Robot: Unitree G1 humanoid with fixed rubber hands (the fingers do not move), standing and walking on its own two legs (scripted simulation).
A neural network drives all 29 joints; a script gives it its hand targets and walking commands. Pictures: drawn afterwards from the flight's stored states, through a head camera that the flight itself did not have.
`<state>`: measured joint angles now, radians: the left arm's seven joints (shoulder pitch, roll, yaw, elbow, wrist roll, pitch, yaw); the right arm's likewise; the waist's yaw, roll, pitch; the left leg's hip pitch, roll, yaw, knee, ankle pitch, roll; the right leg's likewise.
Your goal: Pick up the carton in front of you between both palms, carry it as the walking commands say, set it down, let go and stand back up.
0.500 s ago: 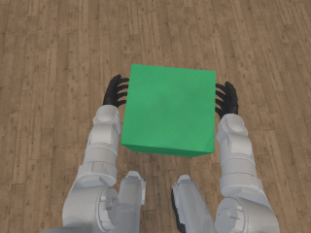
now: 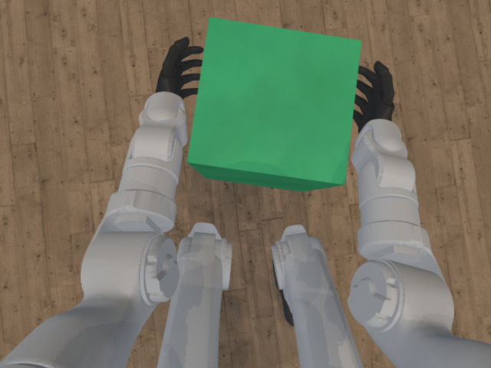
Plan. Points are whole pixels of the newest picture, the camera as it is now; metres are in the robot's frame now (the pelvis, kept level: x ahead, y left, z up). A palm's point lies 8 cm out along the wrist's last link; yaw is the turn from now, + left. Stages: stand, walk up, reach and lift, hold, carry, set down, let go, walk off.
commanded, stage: set down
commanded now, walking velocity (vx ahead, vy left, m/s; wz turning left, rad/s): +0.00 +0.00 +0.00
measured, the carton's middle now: (266, 124) +0.48 -0.01 -0.19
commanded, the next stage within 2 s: none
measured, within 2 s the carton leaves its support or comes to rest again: rests again in 1.60 s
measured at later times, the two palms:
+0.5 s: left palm (189, 100) +0.54 +0.13 -0.25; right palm (341, 129) +0.49 -0.17 -0.25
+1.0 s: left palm (188, 106) +0.53 +0.13 -0.27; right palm (337, 132) +0.49 -0.17 -0.26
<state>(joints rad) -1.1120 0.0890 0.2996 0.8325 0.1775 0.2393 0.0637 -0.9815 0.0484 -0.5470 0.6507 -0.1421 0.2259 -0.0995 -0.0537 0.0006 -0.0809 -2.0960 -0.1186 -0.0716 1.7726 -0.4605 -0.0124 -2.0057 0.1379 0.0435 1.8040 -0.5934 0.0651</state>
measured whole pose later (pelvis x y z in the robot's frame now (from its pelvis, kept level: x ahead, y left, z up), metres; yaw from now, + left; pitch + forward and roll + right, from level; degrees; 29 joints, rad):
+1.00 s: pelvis -0.01 +0.00 -0.11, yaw -3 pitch +36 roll -3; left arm -1.43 0.30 0.19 1.15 0.05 0.16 0.04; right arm -1.27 -0.07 -0.44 0.89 -0.04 0.17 -0.16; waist -0.03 -0.02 0.29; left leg -2.27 -0.07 -0.04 2.19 -0.53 -0.01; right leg -2.20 0.17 0.00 2.21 -0.64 0.07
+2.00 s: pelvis -0.02 +0.00 -0.11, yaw -4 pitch +35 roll -2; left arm -1.40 0.47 0.01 1.06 -0.22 0.09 0.05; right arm -1.23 -0.23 -0.17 0.86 0.23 0.09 -0.19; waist -0.05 -0.03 0.32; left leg -2.24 -0.01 0.00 2.18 -0.54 0.03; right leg -2.19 0.09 -0.03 2.19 -0.62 0.02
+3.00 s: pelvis +0.03 +0.01 +0.16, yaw -2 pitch +44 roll -2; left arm -1.05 0.31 0.25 0.91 0.07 0.14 -0.03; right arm -0.89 -0.14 -0.33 0.73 -0.02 0.13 -0.04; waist -0.05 0.01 -0.09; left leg -1.59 -0.05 -0.04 1.14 -0.32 0.02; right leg -1.54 0.05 0.02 1.14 -0.37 0.02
